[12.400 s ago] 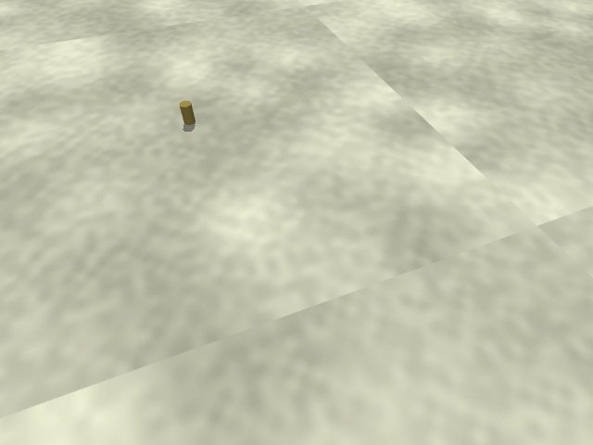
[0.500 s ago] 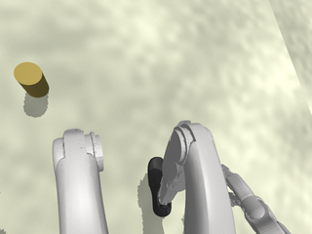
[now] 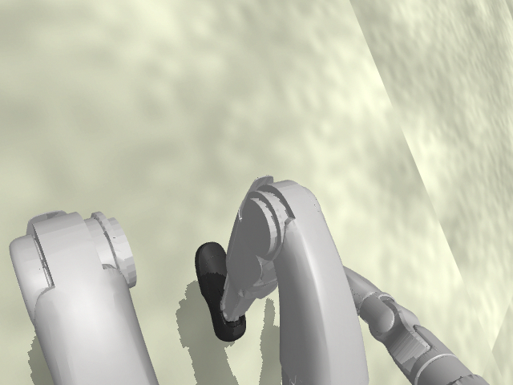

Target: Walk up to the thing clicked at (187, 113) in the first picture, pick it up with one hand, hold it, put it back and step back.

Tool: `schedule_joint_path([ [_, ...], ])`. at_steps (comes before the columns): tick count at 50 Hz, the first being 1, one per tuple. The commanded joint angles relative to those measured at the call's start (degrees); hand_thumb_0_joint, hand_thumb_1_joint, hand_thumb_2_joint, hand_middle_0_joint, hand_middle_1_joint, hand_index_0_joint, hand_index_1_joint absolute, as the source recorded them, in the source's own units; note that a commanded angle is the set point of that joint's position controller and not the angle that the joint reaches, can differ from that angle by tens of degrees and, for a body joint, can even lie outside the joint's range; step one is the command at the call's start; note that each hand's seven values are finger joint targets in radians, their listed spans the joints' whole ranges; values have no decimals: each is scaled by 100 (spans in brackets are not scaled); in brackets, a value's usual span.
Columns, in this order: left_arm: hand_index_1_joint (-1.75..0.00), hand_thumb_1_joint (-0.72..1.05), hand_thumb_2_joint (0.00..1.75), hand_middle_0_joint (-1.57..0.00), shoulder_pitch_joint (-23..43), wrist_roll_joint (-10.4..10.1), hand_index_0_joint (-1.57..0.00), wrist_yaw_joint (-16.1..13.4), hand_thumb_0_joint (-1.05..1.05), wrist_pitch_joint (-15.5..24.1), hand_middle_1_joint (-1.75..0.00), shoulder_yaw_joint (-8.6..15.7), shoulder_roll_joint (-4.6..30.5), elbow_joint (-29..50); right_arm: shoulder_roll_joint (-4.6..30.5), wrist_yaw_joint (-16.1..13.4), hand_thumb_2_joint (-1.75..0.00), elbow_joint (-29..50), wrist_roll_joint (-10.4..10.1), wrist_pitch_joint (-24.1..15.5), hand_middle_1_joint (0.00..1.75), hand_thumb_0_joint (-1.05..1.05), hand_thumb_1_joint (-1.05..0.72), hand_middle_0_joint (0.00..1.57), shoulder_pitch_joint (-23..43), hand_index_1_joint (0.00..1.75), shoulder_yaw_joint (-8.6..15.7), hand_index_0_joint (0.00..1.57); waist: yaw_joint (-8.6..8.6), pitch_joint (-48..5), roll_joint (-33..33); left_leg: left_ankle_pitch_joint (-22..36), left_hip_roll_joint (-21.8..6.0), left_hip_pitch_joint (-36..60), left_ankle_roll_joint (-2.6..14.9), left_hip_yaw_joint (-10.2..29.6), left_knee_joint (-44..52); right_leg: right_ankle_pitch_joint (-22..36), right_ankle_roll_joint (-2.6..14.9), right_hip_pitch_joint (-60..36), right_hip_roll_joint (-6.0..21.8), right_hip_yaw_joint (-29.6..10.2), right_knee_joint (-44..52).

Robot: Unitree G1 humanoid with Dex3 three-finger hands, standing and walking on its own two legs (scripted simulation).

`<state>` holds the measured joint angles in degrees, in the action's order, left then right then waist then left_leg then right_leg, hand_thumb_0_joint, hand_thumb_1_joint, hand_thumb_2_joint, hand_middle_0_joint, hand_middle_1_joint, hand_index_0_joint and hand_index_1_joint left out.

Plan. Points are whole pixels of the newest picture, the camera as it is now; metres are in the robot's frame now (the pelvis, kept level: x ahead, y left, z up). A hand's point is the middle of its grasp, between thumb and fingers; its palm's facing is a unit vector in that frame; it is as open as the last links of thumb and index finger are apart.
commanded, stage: close in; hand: left
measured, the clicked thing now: out of the picture +0.48 +0.32 -0.22
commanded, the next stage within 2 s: close in 0.38 s
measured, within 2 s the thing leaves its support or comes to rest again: leaves its support in 1.28 s
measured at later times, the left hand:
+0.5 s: hand out of the picture +0.43 +0.32 -0.18, palm faces +0.51 -0.86 -0.01, open 16.9 cm
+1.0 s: hand out of the picture +0.45 +0.31 -0.18, palm faces +0.51 -0.86 -0.02, open 9.3 cm
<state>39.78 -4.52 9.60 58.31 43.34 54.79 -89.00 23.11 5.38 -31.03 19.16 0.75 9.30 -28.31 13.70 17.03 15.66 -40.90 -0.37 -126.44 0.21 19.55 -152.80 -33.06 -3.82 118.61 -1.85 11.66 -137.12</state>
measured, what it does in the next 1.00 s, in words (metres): stands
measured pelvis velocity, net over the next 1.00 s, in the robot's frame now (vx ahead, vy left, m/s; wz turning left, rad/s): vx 0.00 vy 0.00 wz -0.05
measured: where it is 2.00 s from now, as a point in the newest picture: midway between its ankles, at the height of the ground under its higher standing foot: (163, 342)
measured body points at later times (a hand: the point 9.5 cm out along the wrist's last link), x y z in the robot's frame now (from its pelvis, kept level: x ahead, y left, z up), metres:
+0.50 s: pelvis -0.01 +0.01 +0.00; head +0.23 +0.20 +0.33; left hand +0.40 +0.37 -0.17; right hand +0.15 -0.25 -0.02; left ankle +0.08 +0.12 -0.25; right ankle +0.15 -0.13 -0.25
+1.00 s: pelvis +0.00 +0.00 +0.00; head +0.24 +0.19 +0.32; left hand +0.42 +0.36 -0.18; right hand +0.16 -0.25 -0.02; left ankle +0.08 +0.12 -0.25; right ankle +0.15 -0.13 -0.25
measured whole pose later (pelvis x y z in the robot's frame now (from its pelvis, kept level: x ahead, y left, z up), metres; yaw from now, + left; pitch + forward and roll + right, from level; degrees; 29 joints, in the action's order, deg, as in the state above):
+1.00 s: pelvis +0.00 +0.00 +0.00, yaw -3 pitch +11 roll -19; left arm 42.3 -1.0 -5.9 63.9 35.3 55.5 -90.8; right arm 22.6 7.5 -29.4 22.0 4.9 11.5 -32.2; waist 16.7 19.7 17.1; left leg -41.8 -1.4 -126.2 0.5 22.4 -153.4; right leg -31.9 -5.1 117.9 -3.4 13.8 -135.2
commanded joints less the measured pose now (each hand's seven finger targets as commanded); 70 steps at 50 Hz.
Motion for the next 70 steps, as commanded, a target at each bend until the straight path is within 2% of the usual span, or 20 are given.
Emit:
schedule_joint_path([
  [1,-14,-61,14,-4,991,166,-8,-566,0,661,-17,-156,1556,854,2090,-40,-90,81,199,229,30,0,-90,20,-183,30,619,20,525,-3141,-3665,964,-451,2572,-301,-394,2220,667,369,-1304,-157,781,705],
  [5,-12,-59,13,-4,1068,245,-8,-775,0,768,-15,-468,1368,846,2133,-7,-90,94,251,320,30,0,-90,20,-95,30,596,20,732,-2878,-3566,707,-465,2390,-277,-275,2251,591,344,-1231,-163,845,711],
  [8,-12,-55,14,-5,1038,187,-9,-893,0,835,-15,-578,1205,757,2117,25,-90,140,260,348,30,0,-90,20,-48,30,533,20,798,-2845,-3298,558,-459,2241,-230,-218,2189,558,308,-1265,-186,863,760],
  [12,-14,-51,19,-6,891,168,-9,-1066,0,877,-17,-581,1117,557,2102,61,-90,162,272,400,30,0,-89,20,-54,30,493,20,775,-2747,-3240,460,-469,2209,-222,-134,2233,500,303,-1271,-220,888,777],
  [13,-14,-49,19,-5,985,200,-8,-1104,0,900,-16,-666,1079,583,2109,74,-90,162,282,407,30,0,-90,20,-59,30,476,20,839,-2713,-3234,464,-465,2192,-229,-111,2239,525,297,-1279,-212,909,763],
  [20,-14,-43,20,-5,897,290,-7,-1317,0,1020,-15,-636,1145,593,2085,103,-90,170,314,454,30,0,-90,20,-34,30,442,20,802,-2785,-3379,766,-510,2357,-251,-82,2197,769,305,-1383,-254,876,728],
  [25,-15,-37,24,-9,995,310,-8,-1443,0,1068,-14,-643,1158,594,2103,119,-90,157,331,486,30,0,-89,20,-46,30,416,20,889,-2742,-3409,679,-523,2317,-254,-48,2226,718,309,-1413,-266,916,767],
  [27,-26,-21,33,-23,1129,296,-22,-1483,0,1090,-25,-682,1162,626,2078,122,-90,168,325,477,30,0,-88,20,-9,30,393,20,937,-2735,-3284,595,-514,2180,-215,-65,2163,688,299,-1418,-283,912,819],
  [33,-37,14,48,-34,1198,315,-34,-1485,0,1106,-36,-821,1155,606,2084,109,-90,95,333,453,30,0,-87,20,-30,30,384,20,988,-2811,-3271,650,-520,2199,-197,-75,2103,773,300,-1474,-303,898,838],
  [45,-59,47,70,-58,1190,308,-56,-1543,0,981,-58,-755,1219,577,2078,96,-89,163,325,515,30,0,-85,20,29,30,352,20,920,-2867,-3317,941,-537,2295,-226,-87,2099,954,317,-1566,-311,945,820],
  [48,-65,52,74,-65,1312,318,-63,-1577,0,967,-64,-819,1189,580,2066,102,-89,183,335,525,30,0,-85,20,29,30,322,20,986,-2865,-3297,896,-529,2242,-211,-106,2091,935,311,-1620,-315,940,868],
  [49,-67,53,77,-67,1324,319,-65,-1589,0,975,-66,-769,1329,571,2071,98,-89,163,334,526,30,0,-85,20,37,30,308,20,965,-2830,-3309,775,-524,2158,-187,-126,2078,830,323,-1571,-323,918,895],
  [53,-83,46,88,-81,1353,333,-79,-1602,0,926,-82,-791,1335,612,2044,96,-90,174,325,516,30,0,-87,20,15,30,316,20,991,-2861,-3261,758,-526,2149,-162,-152,2058,818,323,-1613,-326,879,947],
  [54,-86,47,91,-84,1428,304,-82,-1583,0,926,-85,-881,1147,655,2035,98,-90,235,333,517,30,0,-87,20,40,30,302,20,1027,-2935,-3163,778,-528,2178,-166,-151,2035,853,310,-1649,-338,911,969],
  [57,-95,51,98,-92,1440,338,-91,-1560,0,907,-94,-899,1241,630,2052,90,-90,191,316,513,30,0,-87,20,40,30,301,20,1012,-2841,-3330,752,-554,2236,-194,-88,2129,807,332,-1513,-318,919,915],
  [58,-98,52,100,-96,1432,353,-95,-1551,0,884,-97,-943,1126,591,2057,92,-90,185,321,518,30,0,-87,20,17,30,328,20,1048,-2870,-3279,795,-557,2303,-205,-77,2116,851,319,-1518,-323,940,915],
  [59,-100,54,102,-97,1407,367,-96,-1575,0,871,-99,-850,1279,569,2070,87,-89,161,314,521,30,0,-87,20,-2,30,323,20,1015,-2839,-3348,838,-562,2320,-217,-57,2154,858,331,-1502,-314,941,889],
  [64,-114,55,113,-110,1543,324,-110,-1561,0,876,-113,-888,1217,610,2066,83,-90,205,315,531,30,0,-87,20,54,30,302,20,1055,-2834,-3318,909,-565,2313,-216,-56,2122,923,318,-1518,-314,948,901],
  [68,-127,53,124,-114,1419,315,-113,-1532,0,866,-125,-779,1381,584,2033,72,-90,207,331,549,30,0,-89,20,3,30,265,20,1005,-2956,-3300,1017,-546,2287,-181,-135,2039,996,319,-1716,-335,917,952],
  [70,-130,55,126,-117,1474,297,-117,-1459,0,866,-128,-911,1218,664,2038,69,-90,228,325,547,30,0,-89,20,46,30,247,20,1030,-2857,-3354,932,-559,2290,-206,-91,2109,924,331,-1610,-326,950,919],
])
